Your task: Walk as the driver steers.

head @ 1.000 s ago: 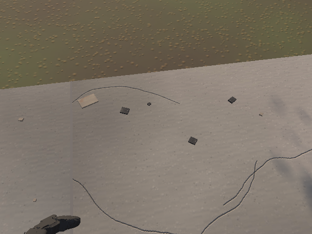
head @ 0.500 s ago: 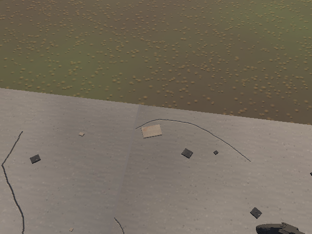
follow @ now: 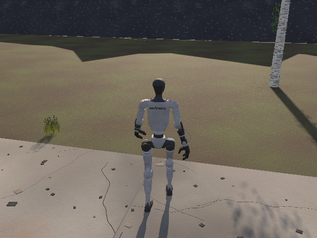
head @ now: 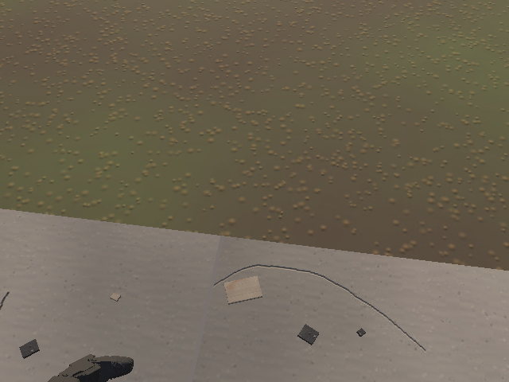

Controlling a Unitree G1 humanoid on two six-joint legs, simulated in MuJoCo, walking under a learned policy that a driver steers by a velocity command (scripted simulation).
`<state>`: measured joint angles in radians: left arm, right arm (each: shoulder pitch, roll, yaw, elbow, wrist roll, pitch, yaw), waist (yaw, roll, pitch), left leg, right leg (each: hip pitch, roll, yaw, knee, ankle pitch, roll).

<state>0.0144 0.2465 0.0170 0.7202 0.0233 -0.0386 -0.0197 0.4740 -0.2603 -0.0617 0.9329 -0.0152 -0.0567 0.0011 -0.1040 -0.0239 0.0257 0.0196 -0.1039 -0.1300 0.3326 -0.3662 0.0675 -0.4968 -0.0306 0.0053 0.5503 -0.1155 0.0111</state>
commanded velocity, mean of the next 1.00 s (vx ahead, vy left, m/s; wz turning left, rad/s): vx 0.50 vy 0.00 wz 0.58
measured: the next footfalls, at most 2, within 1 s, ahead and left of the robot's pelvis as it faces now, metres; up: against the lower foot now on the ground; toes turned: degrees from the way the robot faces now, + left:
right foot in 0.02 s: +0.17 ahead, -0.12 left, +0.00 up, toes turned +1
left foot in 0.54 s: +0.40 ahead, +0.14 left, +0.00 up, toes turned +23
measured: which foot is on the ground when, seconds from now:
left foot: down 0.00-0.02, up 0.04-0.52, down 0.54-1.00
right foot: up 0.00-0.00, down 0.02-0.56, up 0.58-1.00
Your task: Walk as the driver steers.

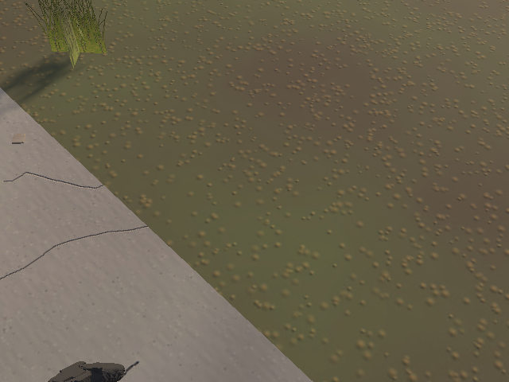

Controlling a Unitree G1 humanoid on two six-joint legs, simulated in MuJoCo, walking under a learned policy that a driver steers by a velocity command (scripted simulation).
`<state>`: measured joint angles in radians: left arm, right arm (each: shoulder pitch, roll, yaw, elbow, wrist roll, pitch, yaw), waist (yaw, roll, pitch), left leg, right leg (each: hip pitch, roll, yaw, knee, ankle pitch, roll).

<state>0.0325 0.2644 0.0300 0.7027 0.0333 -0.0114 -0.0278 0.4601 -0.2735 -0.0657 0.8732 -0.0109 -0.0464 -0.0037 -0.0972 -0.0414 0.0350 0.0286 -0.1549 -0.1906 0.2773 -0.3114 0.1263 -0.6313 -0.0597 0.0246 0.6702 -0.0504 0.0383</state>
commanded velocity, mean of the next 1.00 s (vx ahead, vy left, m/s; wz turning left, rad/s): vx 0.50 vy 0.00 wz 0.60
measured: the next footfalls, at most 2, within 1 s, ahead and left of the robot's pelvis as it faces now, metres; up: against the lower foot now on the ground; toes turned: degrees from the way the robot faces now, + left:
right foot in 0.08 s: +0.23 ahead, -0.12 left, +0.00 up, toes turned +5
left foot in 0.60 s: +0.45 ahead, +0.15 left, +0.00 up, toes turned +26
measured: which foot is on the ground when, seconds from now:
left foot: down 0.00-0.08, up 0.10-0.58, down 0.60-1.00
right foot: up 0.00-0.06, down 0.08-0.60, up 0.62-1.00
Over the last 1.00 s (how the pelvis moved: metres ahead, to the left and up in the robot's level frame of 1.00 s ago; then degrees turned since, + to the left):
0.50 0.14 0.00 35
